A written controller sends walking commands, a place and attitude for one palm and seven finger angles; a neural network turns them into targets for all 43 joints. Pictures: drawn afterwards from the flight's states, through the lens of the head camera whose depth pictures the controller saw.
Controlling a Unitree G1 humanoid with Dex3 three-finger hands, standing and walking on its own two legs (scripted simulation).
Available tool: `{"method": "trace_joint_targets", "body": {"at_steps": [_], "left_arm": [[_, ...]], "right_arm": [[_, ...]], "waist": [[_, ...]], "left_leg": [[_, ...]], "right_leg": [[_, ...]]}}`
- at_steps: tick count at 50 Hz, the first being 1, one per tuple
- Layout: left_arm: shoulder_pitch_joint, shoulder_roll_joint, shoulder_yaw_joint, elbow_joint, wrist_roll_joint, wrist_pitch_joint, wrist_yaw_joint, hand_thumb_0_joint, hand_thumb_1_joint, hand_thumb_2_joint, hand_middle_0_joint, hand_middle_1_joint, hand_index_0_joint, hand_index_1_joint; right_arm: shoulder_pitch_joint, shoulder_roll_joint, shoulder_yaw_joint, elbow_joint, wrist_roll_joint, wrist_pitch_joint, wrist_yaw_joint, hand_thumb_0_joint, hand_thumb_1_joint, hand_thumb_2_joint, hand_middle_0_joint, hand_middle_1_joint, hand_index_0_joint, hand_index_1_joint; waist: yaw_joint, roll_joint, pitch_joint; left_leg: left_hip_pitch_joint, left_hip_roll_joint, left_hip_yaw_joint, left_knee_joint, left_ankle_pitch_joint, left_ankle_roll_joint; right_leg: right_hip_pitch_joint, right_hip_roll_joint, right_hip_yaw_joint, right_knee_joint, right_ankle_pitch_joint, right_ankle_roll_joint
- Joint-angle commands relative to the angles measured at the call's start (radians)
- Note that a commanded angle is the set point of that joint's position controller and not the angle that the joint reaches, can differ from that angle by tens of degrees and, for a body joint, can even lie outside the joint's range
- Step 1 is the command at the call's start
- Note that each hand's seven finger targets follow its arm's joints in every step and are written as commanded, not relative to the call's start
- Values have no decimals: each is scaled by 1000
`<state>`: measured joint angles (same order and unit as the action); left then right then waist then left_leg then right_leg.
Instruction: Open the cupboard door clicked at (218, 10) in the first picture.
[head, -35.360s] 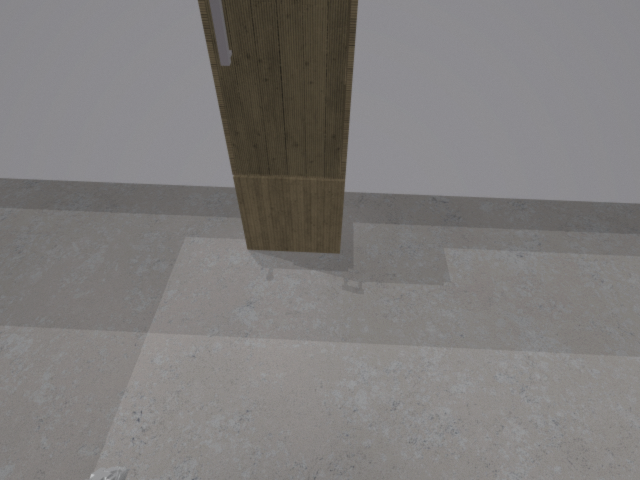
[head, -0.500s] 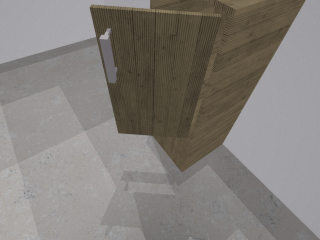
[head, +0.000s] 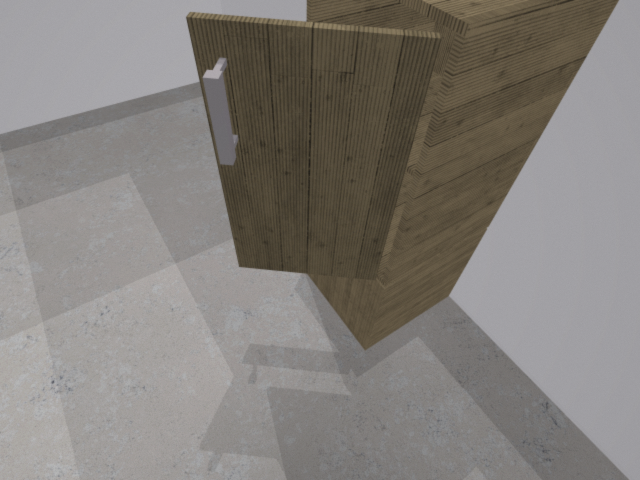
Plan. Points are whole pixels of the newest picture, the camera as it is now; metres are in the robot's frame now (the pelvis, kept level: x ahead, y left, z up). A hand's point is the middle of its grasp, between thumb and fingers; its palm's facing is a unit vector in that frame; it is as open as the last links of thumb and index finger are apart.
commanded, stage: come to a stop and stand still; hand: left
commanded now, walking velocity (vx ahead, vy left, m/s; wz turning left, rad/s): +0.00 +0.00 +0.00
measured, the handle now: (224, 113) +0.60 +0.20 +0.12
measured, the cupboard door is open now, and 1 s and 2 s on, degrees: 51 51 51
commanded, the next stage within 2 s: look again from close up in 0.44 s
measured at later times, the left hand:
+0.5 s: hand out of the picture +0.01 +0.17 -0.17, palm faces +0.03 -0.99 -0.16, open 7.4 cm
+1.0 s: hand out of the picture +0.07 +0.22 -0.15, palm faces +0.01 -0.96 -0.29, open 7.4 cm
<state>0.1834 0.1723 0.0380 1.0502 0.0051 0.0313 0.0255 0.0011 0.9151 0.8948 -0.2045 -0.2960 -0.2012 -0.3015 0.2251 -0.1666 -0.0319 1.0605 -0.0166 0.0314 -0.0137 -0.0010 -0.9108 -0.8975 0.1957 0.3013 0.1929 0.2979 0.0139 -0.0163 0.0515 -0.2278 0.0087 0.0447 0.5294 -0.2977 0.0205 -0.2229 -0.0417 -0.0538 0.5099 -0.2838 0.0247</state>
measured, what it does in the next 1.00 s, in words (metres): stands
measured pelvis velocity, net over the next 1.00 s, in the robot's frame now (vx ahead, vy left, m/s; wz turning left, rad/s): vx -0.02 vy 0.00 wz -0.01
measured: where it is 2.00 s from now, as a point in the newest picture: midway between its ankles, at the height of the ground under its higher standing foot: outside the picture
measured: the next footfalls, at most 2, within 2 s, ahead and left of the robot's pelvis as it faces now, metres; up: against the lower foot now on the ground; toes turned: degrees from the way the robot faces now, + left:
none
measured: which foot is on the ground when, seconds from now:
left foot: down 0.00-1.00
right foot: down 0.00-1.00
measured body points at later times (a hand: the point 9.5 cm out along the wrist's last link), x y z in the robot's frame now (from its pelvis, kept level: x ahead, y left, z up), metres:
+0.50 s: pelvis +0.02 +0.01 +0.01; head +0.03 +0.02 +0.46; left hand +0.01 +0.22 -0.16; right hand +0.01 -0.21 -0.15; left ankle -0.01 +0.10 -0.74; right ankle -0.01 -0.13 -0.74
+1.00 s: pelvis -0.02 +0.00 +0.00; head -0.04 +0.00 +0.45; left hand +0.07 +0.27 -0.13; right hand +0.08 -0.28 -0.12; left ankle -0.01 +0.10 -0.74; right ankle -0.01 -0.13 -0.74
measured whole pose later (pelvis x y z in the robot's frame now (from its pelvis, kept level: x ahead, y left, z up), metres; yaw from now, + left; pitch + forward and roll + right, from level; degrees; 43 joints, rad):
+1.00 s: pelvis -0.02 +0.00 +0.00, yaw -1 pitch -3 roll +0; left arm 0.20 0.27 0.01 0.98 0.01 0.00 0.02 0.00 0.91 0.90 -0.20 -0.30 -0.20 -0.30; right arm 0.16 -0.28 -0.03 0.99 -0.02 -0.01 -0.01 0.00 -0.91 -0.90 0.20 0.30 0.19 0.30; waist 0.00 0.00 0.00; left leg -0.18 0.01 0.06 0.51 -0.28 0.02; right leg -0.18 -0.04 -0.04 0.49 -0.26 0.02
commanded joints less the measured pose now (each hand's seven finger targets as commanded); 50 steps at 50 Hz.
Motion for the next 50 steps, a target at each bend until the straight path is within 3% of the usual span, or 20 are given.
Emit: {"method": "trace_joint_targets", "body": {"at_steps": [1,4,6,9,15,18,23,26,27,28,29,30,31,32,35,37,41,50], "left_arm": [[51,88,5,-20,9,-22,-7,0,900,900,-200,-300,-200,-300],[72,91,-3,12,8,-36,-5,0,900,900,-200,-300,-200,-300],[80,90,-10,27,7,-41,-4,0,900,900,-200,-300,-200,-300],[98,86,-17,47,7,-43,-2,0,900,900,-200,-300,-200,-300],[130,78,-23,72,5,-46,1,0,900,900,-200,-300,-200,-300],[132,72,-24,79,5,-42,4,0,900,900,-200,-300,-200,-300],[140,67,-23,81,3,-45,7,0,900,900,-200,-300,-200,-300],[142,64,-21,80,2,-46,9,0,900,900,-200,-300,-200,-300],[88,253,-31,-29,13,-60,15,0,900,900,-200,-300,-200,-300],[133,182,-2,-38,15,-64,22,0,900,900,-200,-300,-200,-300],[144,189,-4,-44,15,-71,20,0,900,900,-200,-300,-200,-300],[158,172,0,-51,13,-76,21,0,900,900,-200,-300,-200,-300],[159,174,4,-60,12,-75,22,0,900,900,-200,-300,-200,-300],[170,163,2,-70,11,-69,22,0,900,900,-200,-300,-200,-300],[136,196,15,-106,13,-62,23,0,900,900,-200,-300,-200,-300],[125,187,10,-120,11,-58,20,0,900,900,-200,-300,-200,-300],[64,235,10,-133,10,-56,12,0,900,900,-200,-300,-200,-300],[12,260,-7,-118,12,-53,-2,0,900,900,-200,-300,-200,-300]], "right_arm": [[8,-130,-12,-37,-2,-30,-16,0,-900,-900,200,300,200,300],[36,-116,-10,-19,3,-39,-19,0,-900,-900,200,300,200,300],[47,-114,-7,-9,5,-41,-20,0,-900,-900,200,300,200,300],[52,-108,0,5,6,-42,-20,0,-900,-900,200,300,200,300],[74,-104,8,29,6,-50,-24,0,-900,-900,200,300,200,300],[85,-93,12,41,6,-49,-25,0,-900,-900,200,300,200,300],[110,-83,14,59,5,-54,-27,0,-900,-900,200,300,200,300],[126,-75,14,70,4,-56,-29,0,-900,-900,200,300,200,300],[71,-221,9,-62,3,-66,-14,0,-900,-900,200,300,200,300],[63,-214,-23,-69,-8,-95,-23,0,-900,-900,200,300,200,300],[76,-206,-30,-75,-3,-105,-30,0,-900,-900,200,300,200,300],[88,-194,-36,-78,1,-106,-35,0,-900,-900,200,300,200,300],[91,-195,-40,-82,3,-102,-37,0,-900,-900,200,300,200,300],[95,-175,-32,-91,0,-92,-34,0,-900,-900,200,300,200,300],[67,-187,-43,-108,2,-73,-31,0,-900,-900,200,300,200,300],[54,-173,-34,-111,-2,-66,-23,0,-900,-900,200,300,200,300],[-10,-221,-34,-122,-2,-60,-15,0,-900,-900,200,300,200,300],[-73,-252,-16,-113,-3,-55,2,0,-900,-900,200,300,200,300]], "waist": [[8,126,-12],[-4,29,-55],[-13,10,-53],[-16,17,-22],[-16,15,-22],[-13,26,19],[-11,4,-5],[-9,21,-6],[-35,70,100],[0,67,-25],[-8,80,-147],[-8,55,-208],[-11,47,-212],[-11,-8,-193],[-19,-19,-90],[-19,-8,-95],[-20,2,-41],[-18,4,13]], "left_leg": [[-67,136,-148,-262,39,21],[29,113,-102,-210,165,8],[62,107,-91,-201,192,5],[67,103,-83,-210,190,1],[86,104,-73,-210,245,2],[59,101,-76,-223,237,0],[73,98,-75,-213,272,0],[77,96,-73,-206,303,-2],[-6,62,-102,-237,365,-16],[17,106,-125,-127,469,9],[82,108,-127,-77,580,23],[117,110,-121,-39,628,32],[114,104,-109,-15,636,35],[80,97,-92,7,592,37],[-3,77,-67,-5,418,29],[10,80,-61,-17,392,28],[-4,89,-75,-68,297,25],[-3,86,-85,-164,103,12]], "right_leg": [[56,-42,42,-81,69,-37],[52,-64,71,-131,132,-38],[36,-71,79,-148,145,-38],[24,-74,86,-163,143,-38],[39,-76,82,-160,174,-36],[41,-73,79,-160,163,-35],[65,-76,73,-155,189,-37],[73,-77,70,-148,207,-40],[30,-32,31,-77,146,-48],[42,-51,54,-12,154,-50],[68,-55,53,9,247,-66],[81,-58,53,11,315,-74],[88,-61,55,15,379,-79],[100,-65,56,13,429,-78],[78,-86,74,11,484,-86],[72,-80,75,2,430,-81],[37,-76,85,-43,305,-68],[-4,-78,112,-165,50,-49]]}}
